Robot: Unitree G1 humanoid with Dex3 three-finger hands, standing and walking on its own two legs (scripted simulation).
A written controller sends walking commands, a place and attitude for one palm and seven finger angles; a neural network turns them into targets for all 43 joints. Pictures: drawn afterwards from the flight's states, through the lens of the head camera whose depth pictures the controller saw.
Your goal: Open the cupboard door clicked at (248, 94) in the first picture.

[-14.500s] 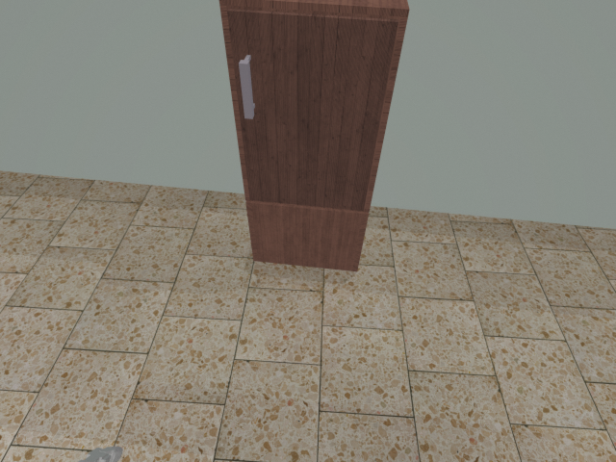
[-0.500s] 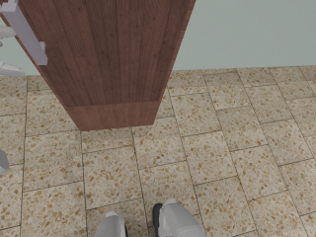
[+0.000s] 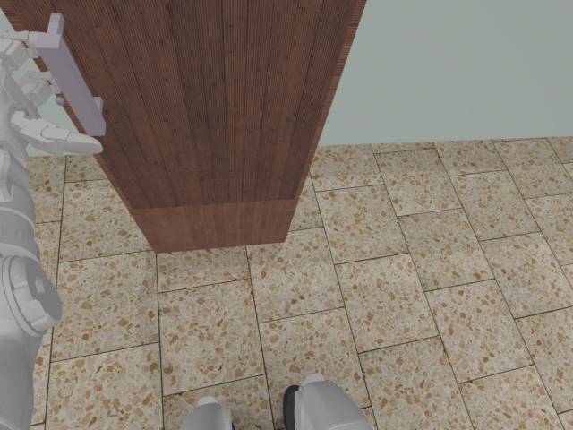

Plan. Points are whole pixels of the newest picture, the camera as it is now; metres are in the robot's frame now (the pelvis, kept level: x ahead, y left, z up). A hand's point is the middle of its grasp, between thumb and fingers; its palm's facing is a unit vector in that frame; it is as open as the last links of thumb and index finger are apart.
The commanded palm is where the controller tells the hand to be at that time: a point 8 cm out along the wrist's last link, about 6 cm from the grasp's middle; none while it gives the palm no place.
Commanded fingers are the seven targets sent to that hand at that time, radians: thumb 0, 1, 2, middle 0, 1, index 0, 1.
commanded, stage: slide the fingers in behind the handle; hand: left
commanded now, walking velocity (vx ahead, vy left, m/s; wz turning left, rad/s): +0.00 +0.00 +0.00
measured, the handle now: (78, 80) +0.57 +0.22 +0.08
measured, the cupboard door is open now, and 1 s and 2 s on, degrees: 0 0 1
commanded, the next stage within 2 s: close the thumb around the handle in 0.92 s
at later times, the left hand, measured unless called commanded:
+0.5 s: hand (86, 102) +0.52 +0.20 +0.09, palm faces +0.02 -1.00 +0.00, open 13.8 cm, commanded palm +0.51 +0.23 +0.08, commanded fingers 0.00 -0.50 0.30 -0.30 -1.20 -0.30 -1.20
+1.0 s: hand (90, 100) +0.53 +0.20 +0.09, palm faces +0.01 -1.00 -0.03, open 13.6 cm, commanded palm +0.51 +0.24 +0.08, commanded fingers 0.00 -0.50 0.30 -0.30 -1.20 -0.30 -1.20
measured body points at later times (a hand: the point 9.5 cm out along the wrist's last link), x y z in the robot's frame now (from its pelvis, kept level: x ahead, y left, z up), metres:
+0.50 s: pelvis +0.00 -0.01 +0.00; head +0.14 +0.02 +0.42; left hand +0.52 +0.26 +0.09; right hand -0.03 -0.27 -0.10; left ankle -0.03 +0.08 -0.68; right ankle +0.02 -0.12 -0.68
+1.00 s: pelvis -0.01 -0.01 +0.00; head +0.14 +0.01 +0.42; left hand +0.52 +0.25 +0.09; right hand -0.04 -0.27 -0.11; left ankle -0.03 +0.08 -0.68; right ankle +0.02 -0.12 -0.68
